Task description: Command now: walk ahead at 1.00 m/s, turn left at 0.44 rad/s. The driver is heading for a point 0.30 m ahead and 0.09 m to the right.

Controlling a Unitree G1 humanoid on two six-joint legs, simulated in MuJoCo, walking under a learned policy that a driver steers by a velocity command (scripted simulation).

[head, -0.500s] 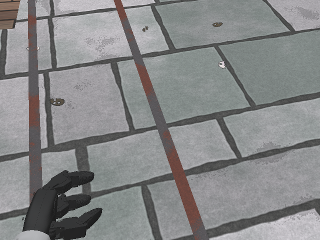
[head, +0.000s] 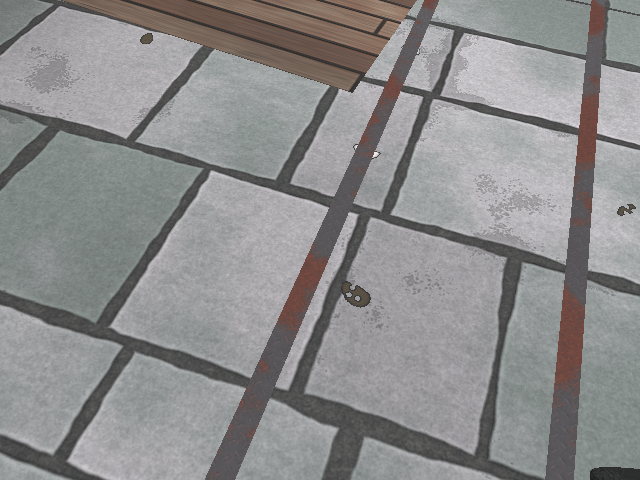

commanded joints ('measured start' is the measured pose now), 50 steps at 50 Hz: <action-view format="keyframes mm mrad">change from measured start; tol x32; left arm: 1 -6 137 -7 -139 -56 -88 -10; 50 -227 22 -31 54 23 54 6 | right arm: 1 363 -163 -59 34 -25 -24 -7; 50 109 -25 7 289 -48 -24 -87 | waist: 1 -140 188 -364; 11 1 -3 29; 21 146 86 -194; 23 -3 -283 -544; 50 -2 31 -121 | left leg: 1 971 319 -926 -582 -523 209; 7 320 199 -365 -620 124 43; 10 321 119 -138 -625 667 -4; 20 684 141 -95 -328 833 -77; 21 644 104 -65 -114 799 -107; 23 134 -125 -217 612 -473 -225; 24 141 -96 -354 654 -435 -205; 40 451 107 -184 -372 26 -148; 50 332 82 -178 -393 101 -147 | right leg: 1 -873 77 289 669 14 -98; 18 -597 107 117 -454 796 -74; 21 -307 118 140 -494 819 -114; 23 293 -335 741 -340 1375 -461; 28 -435 -131 485 -643 525 -298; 39 -568 -33 350 -681 -54 -167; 50 -336 64 215 -463 405 -99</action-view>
